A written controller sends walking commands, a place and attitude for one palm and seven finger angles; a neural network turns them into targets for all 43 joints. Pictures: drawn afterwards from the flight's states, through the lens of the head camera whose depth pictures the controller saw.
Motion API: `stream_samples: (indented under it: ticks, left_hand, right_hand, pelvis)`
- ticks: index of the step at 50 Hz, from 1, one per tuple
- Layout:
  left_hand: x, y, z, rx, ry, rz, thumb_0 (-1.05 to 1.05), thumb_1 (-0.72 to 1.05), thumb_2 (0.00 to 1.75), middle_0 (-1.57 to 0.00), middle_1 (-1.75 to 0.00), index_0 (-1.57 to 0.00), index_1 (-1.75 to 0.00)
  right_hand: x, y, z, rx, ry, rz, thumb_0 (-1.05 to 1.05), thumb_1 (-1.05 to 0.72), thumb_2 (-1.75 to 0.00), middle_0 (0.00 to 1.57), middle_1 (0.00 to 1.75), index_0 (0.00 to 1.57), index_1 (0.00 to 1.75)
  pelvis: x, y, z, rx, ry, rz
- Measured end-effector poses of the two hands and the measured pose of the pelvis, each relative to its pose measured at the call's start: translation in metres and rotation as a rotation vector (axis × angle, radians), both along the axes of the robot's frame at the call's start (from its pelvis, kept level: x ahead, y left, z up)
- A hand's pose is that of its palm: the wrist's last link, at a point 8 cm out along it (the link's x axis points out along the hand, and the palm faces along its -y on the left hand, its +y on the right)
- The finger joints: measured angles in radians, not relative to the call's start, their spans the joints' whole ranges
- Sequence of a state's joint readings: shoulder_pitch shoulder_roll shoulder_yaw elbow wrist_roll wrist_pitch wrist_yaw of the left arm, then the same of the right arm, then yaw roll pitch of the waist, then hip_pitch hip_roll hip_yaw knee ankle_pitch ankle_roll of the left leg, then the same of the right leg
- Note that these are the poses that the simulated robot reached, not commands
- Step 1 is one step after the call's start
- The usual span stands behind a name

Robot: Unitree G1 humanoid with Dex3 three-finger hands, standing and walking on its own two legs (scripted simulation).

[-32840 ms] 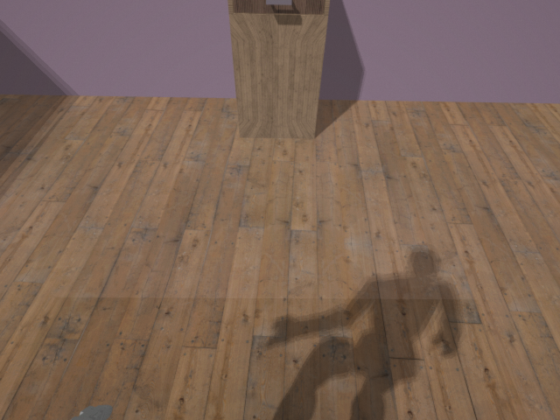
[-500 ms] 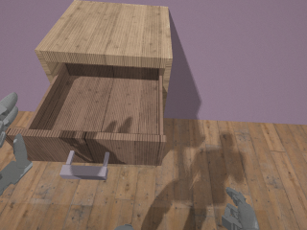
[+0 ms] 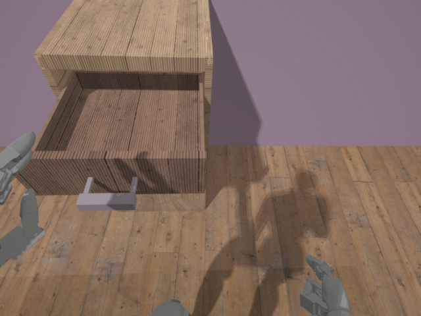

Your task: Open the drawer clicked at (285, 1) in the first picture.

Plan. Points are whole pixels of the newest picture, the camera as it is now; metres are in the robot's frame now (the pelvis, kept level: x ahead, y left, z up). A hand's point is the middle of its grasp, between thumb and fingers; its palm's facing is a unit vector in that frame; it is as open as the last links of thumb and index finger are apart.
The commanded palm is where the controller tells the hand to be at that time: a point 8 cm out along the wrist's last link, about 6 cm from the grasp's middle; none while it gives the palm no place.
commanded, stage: step back with the hand held close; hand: left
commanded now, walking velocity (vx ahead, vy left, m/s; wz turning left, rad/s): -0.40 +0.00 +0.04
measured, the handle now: (110, 191) +0.35 +0.24 +0.00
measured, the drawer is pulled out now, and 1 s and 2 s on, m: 0.30 0.30 0.30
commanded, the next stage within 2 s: stop stepping back and stand still in 0.04 s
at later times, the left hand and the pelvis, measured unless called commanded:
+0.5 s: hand out of the picture +0.05 +0.23 +0.17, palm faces +0.44 -0.80 -0.41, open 7.5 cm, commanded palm +0.00 +0.26 +0.19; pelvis -0.12 -0.02 +0.00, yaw +3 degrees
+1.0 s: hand out of the picture +0.05 +0.22 +0.11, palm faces +0.37 -0.81 -0.46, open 7.5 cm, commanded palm none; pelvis -0.13 -0.03 +0.00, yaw +6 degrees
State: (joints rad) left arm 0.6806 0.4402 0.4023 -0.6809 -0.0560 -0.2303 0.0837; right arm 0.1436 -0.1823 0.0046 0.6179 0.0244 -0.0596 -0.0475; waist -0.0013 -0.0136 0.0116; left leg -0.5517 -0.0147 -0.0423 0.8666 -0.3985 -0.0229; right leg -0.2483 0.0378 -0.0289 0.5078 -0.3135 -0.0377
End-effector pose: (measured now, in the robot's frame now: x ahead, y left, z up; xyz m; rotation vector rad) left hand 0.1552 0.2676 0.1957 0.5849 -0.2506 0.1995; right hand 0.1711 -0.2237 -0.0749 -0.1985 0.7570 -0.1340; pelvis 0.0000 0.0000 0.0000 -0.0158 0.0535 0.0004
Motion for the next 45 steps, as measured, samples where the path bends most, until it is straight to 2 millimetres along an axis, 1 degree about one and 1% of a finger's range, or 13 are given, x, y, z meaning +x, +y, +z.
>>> stream_samples:
  ticks: [2, 4, 7, 9, 12, 16, 19, 24, 28, 32, 37, 41, 45]
  left_hand:
    - [-0.009, 0.006, -0.003, -0.008, 0.006, 0.047, 0.01, 0.88, 0.9, -0.22, -0.31, -0.21, -0.3]
    - [-0.017, 0.012, -0.009, -0.025, 0.008, 0.085, 0.01, 0.88, 0.9, -0.22, -0.31, -0.21, -0.3]
    - [-0.029, 0.016, -0.02, -0.061, 0.008, 0.102, 0.01, 0.88, 0.9, -0.21, -0.31, -0.21, -0.3]
    - [-0.041, 0.011, -0.022, -0.073, 0.025, 0.098, 0.02, 0.88, 0.9, -0.21, -0.31, -0.21, -0.3]
    - [-0.065, -0.003, -0.016, -0.059, 0.032, 0.075, 0.02, 0.89, 0.9, -0.21, -0.31, -0.21, -0.3]
    - [-0.101, -0.018, -0.004, -0.005, 0.005, 0.064, 0.02, 0.88, 0.9, -0.21, -0.31, -0.21, -0.3]
    - [-0.123, -0.019, -0.001, -0.025, -0.027, 0.1, 0.02, 0.88, 0.9, -0.21, -0.31, -0.21, -0.3]
    - [-0.14, -0.007, -0.012, -0.106, -0.046, 0.19, 0.01, 0.88, 0.9, -0.21, -0.31, -0.21, -0.3]
    - [-0.151, -0.002, -0.021, -0.127, -0.043, 0.2, 0.02, 0.88, 0.9, -0.21, -0.31, -0.21, -0.3]
    - [-0.164, -0.005, -0.014, -0.066, -0.029, 0.194, 0.02, 0.88, 0.9, -0.21, -0.31, -0.21, -0.3]
    - [-0.173, -0.011, -0.006, -0.041, -0.066, 0.204, 0.02, 0.88, 0.9, -0.21, -0.31, -0.21, -0.3]
    - [-0.172, -0.014, -0.009, -0.083, -0.084, 0.211, 0.02, 0.88, 0.9, -0.21, -0.31, -0.21, -0.3]
    - [-0.166, -0.013, -0.014, -0.111, -0.061, 0.211, 0.02, 0.88, 0.9, -0.21, -0.31, -0.21, -0.3]
  right_hand:
    - [-0.008, -0.006, 0.004, -0.03, 0.012, -0.015, 0.01, -0.9, -0.9, 0.2, 0.3, 0.2, 0.3]
    - [-0.014, -0.011, 0.005, -0.058, 0.007, -0.021, 0.01, -0.9, -0.9, 0.2, 0.3, 0.2, 0.3]
    - [-0.025, -0.014, 0.007, -0.065, -0.005, -0.019, 0.01, -0.9, -0.9, 0.2, 0.3, 0.2, 0.3]
    - [-0.034, -0.013, 0.011, -0.061, -0.03, 0.007, 0.01, -0.9, -0.9, 0.2, 0.3, 0.2, 0.3]
    - [-0.052, -0.01, 0.014, -0.03, -0.077, 0.033, 0.01, -0.9, -0.9, 0.2, 0.3, 0.2, 0.3]
    - [-0.081, -0.012, 0.007, 0.005, -0.089, 0.052, 0.01, -0.9, -0.9, 0.2, 0.3, 0.2, 0.3]
    - [-0.107, -0.019, 0.0, 0.005, -0.03, 0.044, 0.01, -0.9, -0.9, 0.2, 0.3, 0.2, 0.3]
    - [-0.147, -0.033, -0.001, -0.037, 0.042, 0.015, 0.01, -0.9, -0.9, 0.2, 0.3, 0.2, 0.3]
    - [-0.163, -0.04, -0.002, -0.08, 0.025, 0.011, 0.01, -0.9, -0.9, 0.2, 0.3, 0.2, 0.3]
    - [-0.17, -0.038, -0.001, -0.052, -0.005, 0.009, 0.01, -0.9, -0.9, 0.2, 0.3, 0.2, 0.3]
    - [-0.165, -0.031, -0.008, -0.01, -0.012, 0.046, 0.01, -0.9, -0.9, 0.2, 0.3, 0.2, 0.3]
    - [-0.157, -0.029, -0.01, -0.008, -0.007, 0.064, 0.01, -0.9, -0.9, 0.2, 0.3, 0.2, 0.3]
    - [-0.149, -0.026, -0.004, -0.011, -0.021, 0.064, 0.01, -0.9, -0.9, 0.2, 0.3, 0.2, 0.3]
  pelvis:
    - [-0.006, 0.0, 0.002, 0.014, 0.008, 0.007]
    - [-0.014, 0.001, -0.001, 0.004, 0.01, 0.022]
    - [-0.036, 0.0, -0.004, 0.022, 0.0, 0.027]
    - [-0.05, -0.003, -0.003, 0.023, -0.003, 0.019]
    - [-0.07, -0.01, -0.003, 0.013, -0.011, 0.015]
    - [-0.094, -0.022, -0.008, -0.004, -0.041, 0.03]
    - [-0.105, -0.025, -0.005, 0.012, -0.047, 0.032]
    - [-0.115, -0.025, 0.002, 0.036, -0.031, 0.049]
    - [-0.129, -0.02, -0.003, 0.02, -0.044, 0.077]
    - [-0.135, -0.024, -0.002, 0.031, -0.062, 0.075]
    - [-0.137, -0.031, -0.004, 0.018, -0.075, 0.084]
    - [-0.138, -0.03, -0.004, 0.013, -0.072, 0.08]
    - [-0.136, -0.029, -0.001, 0.025, -0.077, 0.07]
